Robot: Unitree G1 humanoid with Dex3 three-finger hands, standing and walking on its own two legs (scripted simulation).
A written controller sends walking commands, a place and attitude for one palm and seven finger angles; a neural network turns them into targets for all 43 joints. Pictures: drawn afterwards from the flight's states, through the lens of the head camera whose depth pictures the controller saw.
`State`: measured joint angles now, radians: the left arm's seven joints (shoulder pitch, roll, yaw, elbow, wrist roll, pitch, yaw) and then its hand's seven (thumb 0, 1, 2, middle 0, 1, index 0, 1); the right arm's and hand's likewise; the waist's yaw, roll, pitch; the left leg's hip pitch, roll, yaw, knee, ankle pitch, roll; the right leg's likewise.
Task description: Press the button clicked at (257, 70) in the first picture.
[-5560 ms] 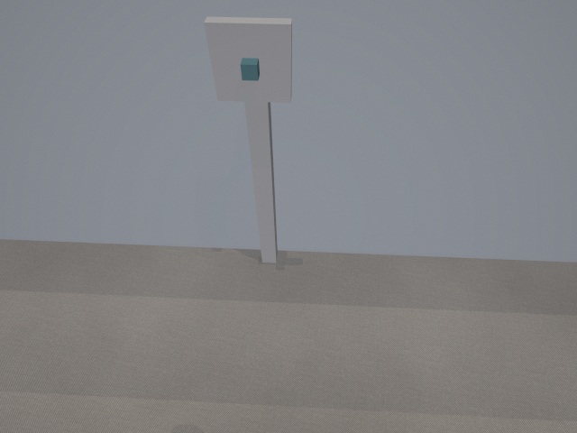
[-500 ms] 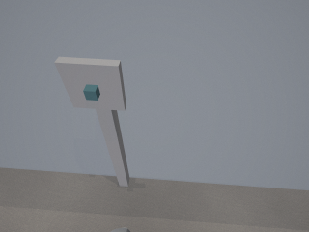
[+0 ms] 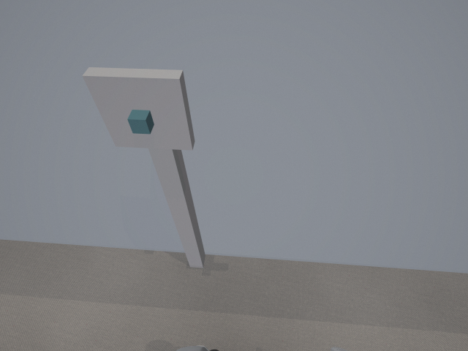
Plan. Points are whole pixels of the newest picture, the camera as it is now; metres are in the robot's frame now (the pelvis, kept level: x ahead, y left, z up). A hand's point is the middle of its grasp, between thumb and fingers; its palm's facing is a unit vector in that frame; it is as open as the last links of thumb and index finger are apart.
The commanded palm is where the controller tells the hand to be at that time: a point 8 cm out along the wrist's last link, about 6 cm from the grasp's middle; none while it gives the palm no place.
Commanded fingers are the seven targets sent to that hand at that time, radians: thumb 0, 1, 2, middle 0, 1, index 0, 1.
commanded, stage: come to a stop and stand still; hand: left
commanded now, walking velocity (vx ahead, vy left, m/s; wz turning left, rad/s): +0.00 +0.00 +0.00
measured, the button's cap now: (141, 120) +0.50 +0.24 +0.11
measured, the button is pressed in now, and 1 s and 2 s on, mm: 0 0 0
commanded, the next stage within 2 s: look again from close up in 0.40 s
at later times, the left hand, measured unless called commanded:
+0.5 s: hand out of the picture -0.02 +0.15 -0.17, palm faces +0.04 -0.99 -0.14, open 7.4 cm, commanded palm none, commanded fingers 0.00 0.90 0.90 -0.20 -0.30 -0.20 -0.30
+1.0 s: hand out of the picture +0.05 +0.21 -0.17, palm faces +0.01 -0.98 -0.20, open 7.4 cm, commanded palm none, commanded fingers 0.00 0.90 0.90 -0.20 -0.30 -0.20 -0.30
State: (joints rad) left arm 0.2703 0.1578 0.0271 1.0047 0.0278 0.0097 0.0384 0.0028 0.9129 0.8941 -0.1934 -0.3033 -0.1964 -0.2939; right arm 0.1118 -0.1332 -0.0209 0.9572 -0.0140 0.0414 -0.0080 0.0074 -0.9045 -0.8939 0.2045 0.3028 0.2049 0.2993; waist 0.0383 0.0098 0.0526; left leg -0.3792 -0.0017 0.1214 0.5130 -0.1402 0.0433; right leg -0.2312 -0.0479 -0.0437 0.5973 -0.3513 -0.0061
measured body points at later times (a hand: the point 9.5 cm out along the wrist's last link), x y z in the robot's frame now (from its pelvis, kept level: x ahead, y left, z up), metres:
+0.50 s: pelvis +0.00 -0.01 +0.01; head +0.01 +0.00 +0.46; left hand -0.02 +0.20 -0.16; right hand -0.05 -0.22 -0.14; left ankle +0.07 +0.11 -0.73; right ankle -0.03 -0.11 -0.73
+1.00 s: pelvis +0.03 +0.03 +0.01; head +0.05 +0.04 +0.46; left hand +0.05 +0.26 -0.15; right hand +0.05 -0.21 -0.14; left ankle +0.07 +0.11 -0.73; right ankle -0.03 -0.11 -0.73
